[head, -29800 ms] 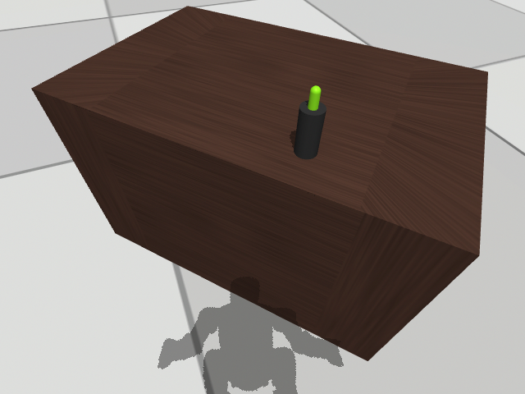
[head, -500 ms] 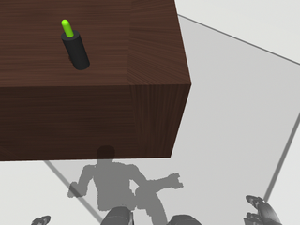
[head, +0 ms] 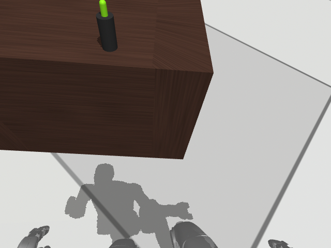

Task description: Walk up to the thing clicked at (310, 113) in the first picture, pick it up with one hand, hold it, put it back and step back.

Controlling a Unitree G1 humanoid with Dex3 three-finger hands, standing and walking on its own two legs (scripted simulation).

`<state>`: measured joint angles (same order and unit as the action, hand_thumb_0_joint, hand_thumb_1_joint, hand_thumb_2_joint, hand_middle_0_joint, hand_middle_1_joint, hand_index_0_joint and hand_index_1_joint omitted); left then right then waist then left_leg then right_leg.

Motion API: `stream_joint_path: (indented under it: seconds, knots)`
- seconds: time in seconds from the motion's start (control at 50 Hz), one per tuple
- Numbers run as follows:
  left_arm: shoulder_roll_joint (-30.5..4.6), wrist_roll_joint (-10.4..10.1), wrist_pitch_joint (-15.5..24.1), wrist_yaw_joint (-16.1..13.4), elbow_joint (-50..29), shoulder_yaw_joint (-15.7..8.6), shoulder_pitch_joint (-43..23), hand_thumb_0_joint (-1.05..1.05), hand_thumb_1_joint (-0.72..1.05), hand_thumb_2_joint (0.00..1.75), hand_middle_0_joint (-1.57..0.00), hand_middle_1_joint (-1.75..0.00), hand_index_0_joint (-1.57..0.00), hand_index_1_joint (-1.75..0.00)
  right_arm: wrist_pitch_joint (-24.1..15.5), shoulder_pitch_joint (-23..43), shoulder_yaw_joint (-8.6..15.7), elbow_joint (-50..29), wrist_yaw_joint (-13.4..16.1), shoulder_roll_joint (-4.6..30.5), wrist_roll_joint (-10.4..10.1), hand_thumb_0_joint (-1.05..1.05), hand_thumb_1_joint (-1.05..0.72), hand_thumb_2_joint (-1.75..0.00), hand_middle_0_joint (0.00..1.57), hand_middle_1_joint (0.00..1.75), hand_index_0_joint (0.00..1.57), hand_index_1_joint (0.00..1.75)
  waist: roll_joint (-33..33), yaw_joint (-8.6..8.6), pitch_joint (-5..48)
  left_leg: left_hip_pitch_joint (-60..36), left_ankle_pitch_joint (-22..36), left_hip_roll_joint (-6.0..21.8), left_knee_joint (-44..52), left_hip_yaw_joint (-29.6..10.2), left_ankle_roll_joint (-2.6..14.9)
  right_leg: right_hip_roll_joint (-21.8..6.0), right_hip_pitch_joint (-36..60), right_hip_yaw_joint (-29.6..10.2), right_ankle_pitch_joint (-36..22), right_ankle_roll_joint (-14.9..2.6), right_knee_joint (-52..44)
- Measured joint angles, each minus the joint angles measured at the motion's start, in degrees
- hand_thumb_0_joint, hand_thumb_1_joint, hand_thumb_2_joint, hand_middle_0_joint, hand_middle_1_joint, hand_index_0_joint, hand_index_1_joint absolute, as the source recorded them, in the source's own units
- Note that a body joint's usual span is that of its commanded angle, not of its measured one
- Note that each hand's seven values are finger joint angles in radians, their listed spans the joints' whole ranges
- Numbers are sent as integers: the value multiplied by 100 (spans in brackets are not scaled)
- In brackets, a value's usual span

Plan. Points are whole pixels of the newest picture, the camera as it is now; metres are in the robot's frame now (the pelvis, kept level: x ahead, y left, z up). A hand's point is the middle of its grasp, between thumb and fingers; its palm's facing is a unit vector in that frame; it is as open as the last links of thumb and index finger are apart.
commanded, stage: step back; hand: left
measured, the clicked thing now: (106, 25) +0.79 +0.20 +0.07
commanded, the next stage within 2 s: stand in 1.76 s
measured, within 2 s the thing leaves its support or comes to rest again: neither
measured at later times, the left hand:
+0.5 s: hand out of the picture -0.06 +0.25 -0.14, palm faces +0.01 -0.90 -0.43, open 7.4 cm
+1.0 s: hand out of the picture -0.26 +0.23 -0.14, palm faces -0.02 -0.92 -0.38, open 7.4 cm
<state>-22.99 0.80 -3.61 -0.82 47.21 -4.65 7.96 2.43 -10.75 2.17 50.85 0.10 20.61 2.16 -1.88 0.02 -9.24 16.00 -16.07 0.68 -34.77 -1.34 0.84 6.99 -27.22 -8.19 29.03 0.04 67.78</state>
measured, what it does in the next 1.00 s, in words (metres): walks backwards: right foot, then left foot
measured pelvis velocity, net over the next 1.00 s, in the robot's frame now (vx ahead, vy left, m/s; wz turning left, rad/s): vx -0.30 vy -0.03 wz -0.03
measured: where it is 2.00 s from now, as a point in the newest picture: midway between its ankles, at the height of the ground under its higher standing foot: outside the picture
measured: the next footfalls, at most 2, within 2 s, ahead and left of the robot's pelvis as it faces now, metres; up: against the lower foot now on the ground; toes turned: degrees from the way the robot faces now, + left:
right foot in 0.18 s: -0.06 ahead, -0.14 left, +0.00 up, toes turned -1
left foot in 0.52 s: -0.17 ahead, +0.11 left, +0.00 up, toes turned +0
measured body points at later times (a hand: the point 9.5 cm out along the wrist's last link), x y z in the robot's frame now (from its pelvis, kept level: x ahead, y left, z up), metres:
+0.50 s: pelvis -0.17 -0.02 -0.01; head -0.11 -0.03 +0.44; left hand -0.06 +0.30 -0.11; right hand -0.08 -0.34 -0.13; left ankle -0.20 +0.11 -0.71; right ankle -0.10 -0.14 -0.73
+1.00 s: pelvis -0.30 -0.03 +0.00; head -0.29 -0.04 +0.45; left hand -0.26 +0.28 -0.12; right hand -0.22 -0.35 -0.13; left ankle -0.27 +0.11 -0.70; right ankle -0.31 -0.14 -0.73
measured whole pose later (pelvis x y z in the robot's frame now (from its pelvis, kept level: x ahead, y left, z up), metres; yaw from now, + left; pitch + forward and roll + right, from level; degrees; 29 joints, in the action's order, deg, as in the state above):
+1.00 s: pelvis -0.30 -0.03 +0.00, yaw -2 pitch -3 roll +0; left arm -19.7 2.9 0.5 0.6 55.6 -2.8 14.3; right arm 1.9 -10.7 2.7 54.3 -0.3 23.0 1.1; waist 2.0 -2.2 -4.4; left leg 21.3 -25.1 -1.4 -46.4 -5.9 -0.2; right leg 1.4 -11.6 -2.2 19.2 -1.1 33.7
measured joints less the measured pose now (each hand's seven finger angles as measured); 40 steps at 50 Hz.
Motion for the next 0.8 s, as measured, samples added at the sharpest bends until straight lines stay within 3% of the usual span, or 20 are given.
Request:
stream_joint_path:
  seconds: [0.1, 0.16, 0.2, 0.22, 0.26, 0.3, 0.36, 0.42, 0.48, 0.52, 0.56, 0.62, 0.68, 0.72, 0.8]
  knots:
    - [5, 48, 18, 47, 81, 10, 237, 1, 91, 90, -20, -30, -20, -30, -32, 241, 36, -274, 27, 70, -12, 1, -90, -90, 21, 30, 21, 30, 69, -102, -69, 316, 256, 161, -38, 152, -45, -304, 788, 202, 79, 157, -1213]
    - [31, 74, 65, 78, 182, 52, 313, 1, 91, 90, -20, -30, -20, -30, 3, 414, 38, -397, 15, 165, -45, 0, -90, -90, 21, 30, 21, 30, 157, -152, -76, 629, 322, 264, -283, 237, -142, -512, 1357, 449, -360, 83, -2599]
    - [165, 128, 118, 81, 303, 73, 297, 1, 91, 90, -20, -30, -20, -30, 65, 547, 67, -376, 17, 284, -91, 0, -90, -90, 21, 30, 21, 30, 471, -115, -145, 819, 345, 445, -509, 91, -168, -365, 1539, 642, -686, -43, -3084]
    - [223, 146, 124, 109, 322, 100, 314, 1, 91, 90, -20, -30, -20, -30, 101, 561, 91, -328, 43, 301, -119, 0, -90, -90, 20, 30, 20, 30, 558, -80, -131, 924, -52, 353, -685, -103, -129, -344, 1484, 716, -727, -81, -3045]
    - [253, 171, 135, 145, 292, 147, 408, 1, 91, 90, -20, -30, -20, -30, 180, 512, 102, -230, 88, 252, -146, 0, -90, -90, 20, 30, 20, 30, 416, -191, -17, 1170, -976, -129, -1628, -400, -115, -499, 1299, 617, -804, -137, -2957]
    - [299, 163, 131, 123, 273, 174, 458, 1, 90, 90, -20, -30, -21, -30, 177, 412, 84, -193, 96, 268, -193, 0, -90, -90, 20, 30, 20, 30, 354, -220, 61, 1285, -1129, -504, -2472, -623, -95, -627, 1220, 572, -982, -126, -3080]
    - [318, 186, 119, 69, 178, 163, 403, 1, 90, 90, -21, -30, -21, -30, 113, 226, 62, -166, 123, 305, -197, 0, -90, -90, 20, 30, 20, 30, 337, -184, 117, 1150, -1181, -684, -2900, -654, -148, -744, 1059, 634, -1198, -116, -3186]
    - [268, 204, 133, 7, -11, 152, 232, 1, 90, 90, -21, -30, -21, -30, 126, 77, 64, -119, 137, 311, -147, 0, -90, -90, 20, 30, 20, 30, 326, -138, 71, 764, -1347, -585, -2527, -536, -208, -827, 855, 781, -1343, -105, -3152]
    - [177, 186, 141, -36, -195, 151, -1, 1, 90, 90, -21, -30, -21, -30, 132, -1, 75, -79, 112, 284, -98, 0, -90, -90, 20, 30, 20, 30, 263, -86, -27, 277, -1343, -379, -1551, -298, -174, -943, 587, 936, -1461, -60, -3014]
    - [103, 139, 113, -34, -275, 164, -136, 1, 90, 90, -21, -30, -21, -30, 88, -43, 85, -49, 83, 270, -79, 1, -90, -90, 20, 30, 20, 30, 200, -39, -63, -153, -873, -264, -528, -120, -106, -1029, 364, 1010, -1490, -5, -2813]
    - [-3, 102, 70, -32, -252, 160, -259, 1, 90, 90, -20, -30, -21, -30, 67, 12, 102, 41, 59, 154, -25, 1, -90, -90, 20, 30, 20, 30, -87, -72, -204, -232, -475, -424, -282, 48, -35, -1157, 204, 807, -1388, 11, -2570]
    - [11, 78, -33, -62, -51, 143, -223, 1, 90, 90, -20, -30, -20, -30, 82, 17, 38, 64, -38, 98, 18, 1, -90, -90, 20, 30, 20, 30, -5, 18, -143, -90, -374, -255, -357, 14, 24, -580, -66, 389, -22, -23, -1269]
    - [-7, 9, -57, -42, 77, 112, -105, 1, 91, 90, -20, -30, -20, -30, 71, 35, -26, 48, -11, 38, 34, 1, -90, -90, 21, 30, 21, 30, 17, 20, 1, 9, -99, -96, -133, 22, 2, -167, -111, 156, 85, -50, -135]
    - [16, 18, -10, -1, 122, 94, -1, 1, 91, 90, -20, -30, -20, -30, 42, 88, -20, 15, 4, 51, 29, 1, -90, -90, 21, 30, 21, 30, 61, -27, 51, 100, 48, -6, -47, 58, -6, -173, 173, 206, 61, -9, -282]
    - [41, 74, 121, 104, 304, 120, 280, 1, 91, 90, -20, -30, -20, -30, -29, 232, 17, -103, -10, 109, 47, 1, -90, -90, 21, 30, 21, 30, 124, -104, 177, 362, 177, 136, -119, 221, -42, -483, 1163, 436, 48, 8, -2160]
